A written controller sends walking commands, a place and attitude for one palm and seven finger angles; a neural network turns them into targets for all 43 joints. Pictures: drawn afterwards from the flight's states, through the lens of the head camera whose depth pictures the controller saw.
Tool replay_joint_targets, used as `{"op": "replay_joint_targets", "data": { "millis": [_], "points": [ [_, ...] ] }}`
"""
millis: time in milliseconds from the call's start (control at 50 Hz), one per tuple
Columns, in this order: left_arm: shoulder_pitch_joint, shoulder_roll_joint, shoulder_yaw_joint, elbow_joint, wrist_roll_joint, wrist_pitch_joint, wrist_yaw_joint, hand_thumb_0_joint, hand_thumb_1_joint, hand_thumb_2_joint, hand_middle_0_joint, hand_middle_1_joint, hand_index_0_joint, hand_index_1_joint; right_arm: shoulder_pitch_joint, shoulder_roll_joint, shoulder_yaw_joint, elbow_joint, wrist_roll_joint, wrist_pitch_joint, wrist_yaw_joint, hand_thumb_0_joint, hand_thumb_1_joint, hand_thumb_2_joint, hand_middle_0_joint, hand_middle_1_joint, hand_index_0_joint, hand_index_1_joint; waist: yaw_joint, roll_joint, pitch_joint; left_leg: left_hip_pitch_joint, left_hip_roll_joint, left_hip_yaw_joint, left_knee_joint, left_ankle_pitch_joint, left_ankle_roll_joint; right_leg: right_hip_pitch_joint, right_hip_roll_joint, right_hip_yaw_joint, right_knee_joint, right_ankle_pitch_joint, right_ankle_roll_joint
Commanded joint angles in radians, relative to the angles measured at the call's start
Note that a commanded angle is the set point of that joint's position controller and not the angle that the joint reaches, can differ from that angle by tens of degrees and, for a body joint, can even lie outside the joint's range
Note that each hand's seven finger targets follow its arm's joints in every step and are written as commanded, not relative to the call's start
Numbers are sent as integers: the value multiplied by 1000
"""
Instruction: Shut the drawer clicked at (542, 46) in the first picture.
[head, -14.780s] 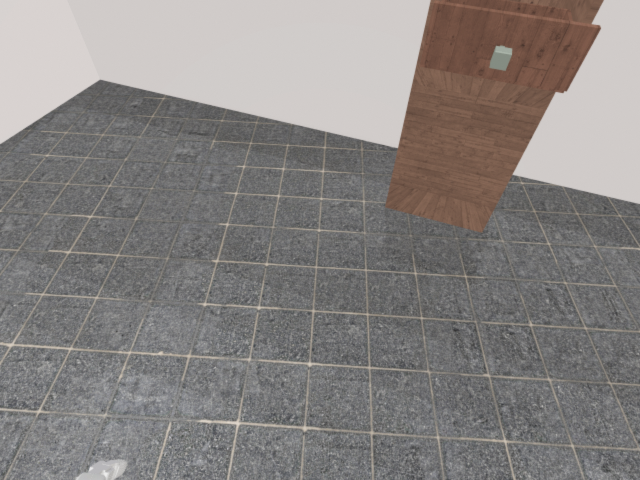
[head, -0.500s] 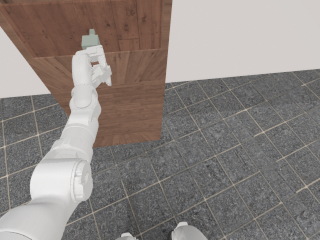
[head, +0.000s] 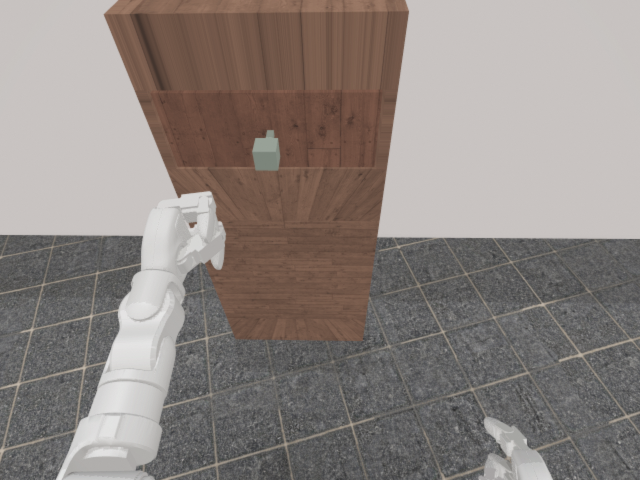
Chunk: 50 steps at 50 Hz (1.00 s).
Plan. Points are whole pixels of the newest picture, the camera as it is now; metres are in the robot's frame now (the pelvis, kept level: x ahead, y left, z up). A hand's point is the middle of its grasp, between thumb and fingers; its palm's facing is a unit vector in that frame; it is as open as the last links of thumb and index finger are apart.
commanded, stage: draw the hand back to the body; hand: left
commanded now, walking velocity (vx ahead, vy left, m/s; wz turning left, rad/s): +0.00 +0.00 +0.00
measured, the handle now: (268, 147) +0.62 +0.13 +0.07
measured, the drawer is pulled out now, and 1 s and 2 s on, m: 0.00 0.00 0.00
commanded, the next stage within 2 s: step back with the hand held close in 0.88 s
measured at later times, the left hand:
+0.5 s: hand (93, 321) +0.23 +0.23 +0.16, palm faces +0.29 -0.91 -0.29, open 3.3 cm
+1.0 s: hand (7, 371) +0.18 +0.26 +0.18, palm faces +0.44 -0.82 -0.36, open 3.3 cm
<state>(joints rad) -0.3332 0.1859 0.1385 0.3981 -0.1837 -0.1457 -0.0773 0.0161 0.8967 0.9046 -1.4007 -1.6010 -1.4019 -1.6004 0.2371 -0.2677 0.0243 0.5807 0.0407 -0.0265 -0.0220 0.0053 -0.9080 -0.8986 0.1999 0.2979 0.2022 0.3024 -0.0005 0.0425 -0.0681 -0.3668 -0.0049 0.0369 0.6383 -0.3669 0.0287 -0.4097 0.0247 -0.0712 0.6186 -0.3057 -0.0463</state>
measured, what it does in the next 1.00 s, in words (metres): stands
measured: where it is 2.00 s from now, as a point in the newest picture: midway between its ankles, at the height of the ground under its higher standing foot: outside the picture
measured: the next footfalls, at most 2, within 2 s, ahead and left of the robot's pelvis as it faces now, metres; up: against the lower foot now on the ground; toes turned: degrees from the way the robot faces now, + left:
none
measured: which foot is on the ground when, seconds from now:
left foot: down 0.00-1.00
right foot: down 0.00-1.00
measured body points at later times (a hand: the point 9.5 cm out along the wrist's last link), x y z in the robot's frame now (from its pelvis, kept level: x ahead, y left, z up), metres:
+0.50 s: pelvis +0.00 +0.02 +0.02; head -0.02 +0.00 +0.47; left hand +0.21 +0.27 +0.18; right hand +0.19 -0.19 -0.07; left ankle -0.03 +0.10 -0.72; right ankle +0.01 -0.09 -0.72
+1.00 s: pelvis +0.00 +0.02 +0.02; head -0.02 +0.00 +0.47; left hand +0.15 +0.30 +0.20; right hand +0.20 -0.19 -0.06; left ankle -0.03 +0.10 -0.72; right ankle +0.01 -0.09 -0.72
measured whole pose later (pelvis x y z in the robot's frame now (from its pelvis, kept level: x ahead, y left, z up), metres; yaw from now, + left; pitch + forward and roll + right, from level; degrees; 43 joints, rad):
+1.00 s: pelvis +0.00 +0.02 +0.02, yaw +1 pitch -5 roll -1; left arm 0.49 0.31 0.27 -0.47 -0.05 -0.09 0.12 0.01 0.89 0.90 -1.40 -1.60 -1.41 -1.60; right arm 0.18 -0.23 0.04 0.63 -0.02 -0.11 -0.07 0.01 -0.90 -0.90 0.20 0.30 0.21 0.30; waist 0.08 0.06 0.03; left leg -0.05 -0.04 0.03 0.40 -0.27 0.05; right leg -0.08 0.01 -0.07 0.38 -0.21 -0.02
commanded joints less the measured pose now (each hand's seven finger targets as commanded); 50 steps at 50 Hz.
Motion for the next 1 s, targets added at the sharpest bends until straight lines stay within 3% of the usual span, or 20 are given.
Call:
{"op": "replay_joint_targets", "data": {
  "millis": [0,40,60,100,180,200,260,280,420,520,580,600,680,740,800,860,920,980],
  "points": [
    [-230,253,13,-369,64,-31,41,0,900,900,-1400,-1600,-1400,-1600,-118,-89,-29,-136,6,-46,-30,0,-900,-900,200,300,200,300,20,-63,-193,90,-6,-20,-154,205,12,239,-45,103,-152,223,25],
    [-135,198,-18,-413,80,-20,91,0,900,900,-1400,-1600,-1400,-1600,-154,-75,-14,-136,0,-41,-38,0,-900,-900,200,300,200,300,21,-52,-125,111,1,-29,-197,188,11,268,-48,97,-191,183,25],
    [-96,218,3,-433,87,-12,108,0,900,900,-1400,-1600,-1400,-1600,-156,-76,-13,-133,0,-36,-42,0,-900,-900,200,300,200,300,25,-78,-123,131,4,-30,-209,206,13,290,-46,94,-205,198,26],
    [-43,218,-1,-466,98,0,122,0,900,900,-1400,-1600,-1400,-1600,-174,-75,-8,-127,-5,-30,-49,0,-900,-900,200,300,200,300,26,-68,-89,164,5,-34,-242,207,12,300,-40,88,-242,182,24],
    [23,229,16,-589,115,7,148,0,900,900,-1400,-1600,-1400,-1600,-191,-65,0,-128,-17,-32,-57,0,-900,-900,200,300,200,300,27,-1,-85,242,6,-35,-291,230,9,342,-37,80,-284,187,20],
    [55,234,19,-612,116,8,152,0,900,900,-1400,-1600,-1400,-1600,-192,-68,0,-124,-22,-33,-58,0,-900,-900,200,300,200,300,30,-18,-80,251,7,-41,-301,235,9,352,-35,77,-296,183,19],
    [124,222,12,-721,126,2,162,0,900,900,-1400,-1600,-1400,-1600,-201,-63,2,-128,-30,-47,-56,0,-900,-900,200,300,200,300,33,43,-81,301,8,-50,-326,272,2,368,-30,66,-306,208,15],
    [168,228,24,-732,127,4,166,0,900,900,-1400,-1600,-1400,-1600,-201,-64,2,-127,-32,-50,-55,0,-900,-900,200,300,200,300,35,8,-65,297,9,-57,-333,281,0,374,-25,59,-308,210,15],
    [436,253,103,-869,128,1,174,0,900,900,-1400,-1600,-1400,-1600,-208,-64,-10,-127,-44,-59,-47,0,-900,-900,200,300,200,300,56,-29,-27,293,15,-67,-337,352,-10,406,-22,52,-309,253,13],
    [589,274,165,-986,128,-4,179,0,900,900,-1400,-1600,-1400,-1600,-201,-62,-19,-129,-47,-72,-41,0,-900,-900,200,300,200,300,64,29,-18,284,22,-70,-320,394,-19,407,-27,56,-297,274,11],
    [688,295,210,-1043,126,-7,186,0,900,900,-1400,-1600,-1400,-1600,-188,-65,-25,-130,-48,-83,-40,0,-900,-900,200,300,200,300,70,36,-34,285,28,-72,-303,445,-23,411,-29,54,-285,301,14],
    [725,299,220,-1041,127,-2,187,0,900,900,-1400,-1600,-1400,-1600,-187,-68,-26,-128,-49,-88,-39,0,-900,-900,200,300,200,300,71,21,-5,274,29,-76,-302,442,-26,398,-25,53,-290,293,13],
    [797,318,268,-1095,123,-9,194,0,900,900,-1400,-1600,-1400,-1600,-180,-66,-31,-131,-43,-102,-43,0,-900,-900,200,300,200,300,74,27,22,263,37,-80,-302,404,-30,375,-25,53,-288,255,15],
    [746,273,214,-1074,134,-8,197,0,900,900,-1400,-1600,-1400,-1600,-176,-72,-32,-117,-45,-115,-48,0,-900,-900,200,300,200,300,55,13,72,256,35,-87,-312,323,-22,330,-29,51,-295,187,16],
    [719,275,208,-1066,140,-7,205,0,900,900,-1400,-1600,-1400,-1600,-173,-74,-32,-108,-46,-125,-54,0,-900,-900,200,300,200,300,55,29,78,262,33,-91,-315,287,-18,316,-29,52,-298,158,14],
    [729,292,229,-1077,141,-11,214,0,900,900,-1400,-1600,-1400,-1600,-171,-69,-29,-108,-49,-133,-59,0,-900,-900,200,300,200,300,68,16,37,259,29,-95,-316,306,-21,354,-31,46,-281,176,12],
    [741,299,239,-1092,138,-11,213,0,900,900,-1400,-1600,-1400,-1600,-172,-64,-25,-109,-52,-138,-59,0,-900,-900,200,300,200,300,75,51,25,261,28,-89,-310,353,-29,373,-35,51,-275,218,10],
    [754,295,243,-1087,137,-9,209,0,900,900,-1400,-1600,-1400,-1600,-170,-61,-25,-105,-52,-137,-54,0,-900,-900,200,300,200,300,74,32,26,263,30,-86,-302,394,-33,377,-32,52,-273,249,11]
  ]
}}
